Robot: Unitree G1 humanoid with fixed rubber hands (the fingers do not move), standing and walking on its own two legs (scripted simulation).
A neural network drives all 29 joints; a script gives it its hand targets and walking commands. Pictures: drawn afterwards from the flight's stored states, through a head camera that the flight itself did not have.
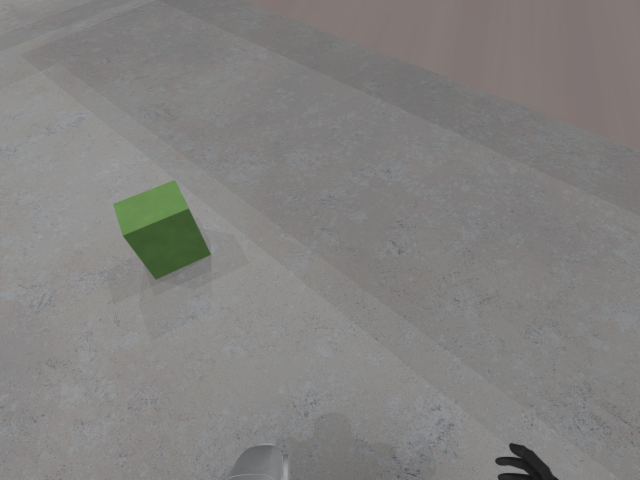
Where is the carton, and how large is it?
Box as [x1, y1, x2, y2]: [113, 180, 210, 278]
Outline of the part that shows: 174,180 113,204 123,236 155,278 160,277 210,254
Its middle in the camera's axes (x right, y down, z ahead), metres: -0.59 -0.05 +1.47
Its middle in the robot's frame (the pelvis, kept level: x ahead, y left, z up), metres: +1.04 +0.58 -0.64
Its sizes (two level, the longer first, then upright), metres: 0.230 0.170 0.279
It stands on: the floor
